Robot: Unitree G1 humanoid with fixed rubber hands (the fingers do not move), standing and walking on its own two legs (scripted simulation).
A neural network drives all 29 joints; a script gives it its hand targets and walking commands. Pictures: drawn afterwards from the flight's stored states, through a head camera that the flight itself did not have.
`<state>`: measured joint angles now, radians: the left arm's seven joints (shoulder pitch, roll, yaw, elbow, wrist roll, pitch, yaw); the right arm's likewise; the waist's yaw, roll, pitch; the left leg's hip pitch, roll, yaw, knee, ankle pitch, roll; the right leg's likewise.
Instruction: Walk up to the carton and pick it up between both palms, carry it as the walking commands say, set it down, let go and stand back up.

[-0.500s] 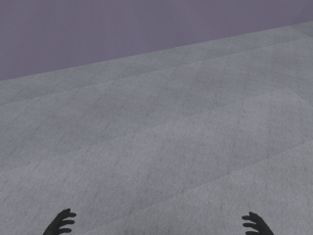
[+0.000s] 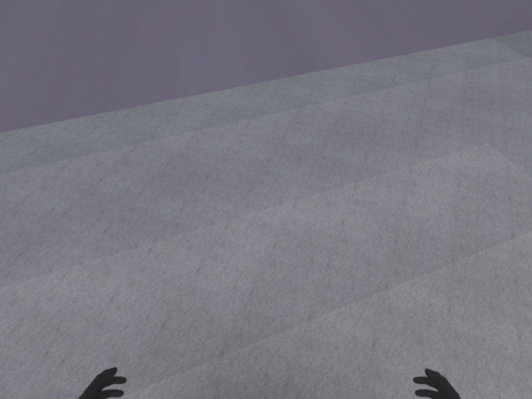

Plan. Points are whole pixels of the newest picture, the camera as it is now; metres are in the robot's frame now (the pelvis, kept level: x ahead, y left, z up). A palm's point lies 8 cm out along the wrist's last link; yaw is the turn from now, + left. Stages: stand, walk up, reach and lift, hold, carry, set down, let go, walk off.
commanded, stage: walk up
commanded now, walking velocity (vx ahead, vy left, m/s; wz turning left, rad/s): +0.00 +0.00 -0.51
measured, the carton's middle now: out of the picture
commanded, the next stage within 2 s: none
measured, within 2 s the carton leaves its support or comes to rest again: neither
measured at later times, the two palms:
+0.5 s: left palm out of the picture +0.10 +0.21 -0.09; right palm out of the picture +0.02 -0.33 -0.11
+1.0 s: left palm out of the picture +0.10 +0.26 -0.13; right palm out of the picture -0.08 -0.24 -0.09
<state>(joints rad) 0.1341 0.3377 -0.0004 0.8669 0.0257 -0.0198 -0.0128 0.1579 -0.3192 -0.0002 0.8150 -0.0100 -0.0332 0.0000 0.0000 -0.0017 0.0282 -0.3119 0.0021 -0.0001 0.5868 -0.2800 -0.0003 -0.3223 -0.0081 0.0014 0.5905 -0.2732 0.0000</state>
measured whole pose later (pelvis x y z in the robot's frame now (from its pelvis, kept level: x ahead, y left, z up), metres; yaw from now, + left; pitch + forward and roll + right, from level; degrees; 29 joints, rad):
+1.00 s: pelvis -0.06 +0.04 +0.01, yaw -25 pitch +1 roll -1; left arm 0.25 0.29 0.01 0.85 0.02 0.07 -0.04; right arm 0.18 -0.28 0.00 0.81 -0.01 0.05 -0.02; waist 0.00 -0.03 0.09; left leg -0.31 0.08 0.12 0.50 -0.20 0.01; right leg -0.48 0.02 0.02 1.05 -0.33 0.00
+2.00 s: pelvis -0.07 +0.06 +0.01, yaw -52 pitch +3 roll +0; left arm 0.21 0.27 0.02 0.86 0.02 0.07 -0.03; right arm 0.12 -0.25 0.00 0.81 -0.01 0.04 -0.02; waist 0.01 -0.04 0.11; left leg -0.30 0.10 0.21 0.52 -0.25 0.01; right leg -0.44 -0.05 0.00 0.89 -0.41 0.02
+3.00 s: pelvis -0.06 +0.07 +0.00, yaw -81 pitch +1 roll +1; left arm 0.18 0.28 0.02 0.86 0.02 0.05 -0.03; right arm 0.17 -0.24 0.00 0.81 -0.01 0.05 -0.02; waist 0.01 -0.02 0.10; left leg -0.27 0.12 0.25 0.55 -0.28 -0.01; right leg -0.36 -0.04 -0.03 0.68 -0.35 0.02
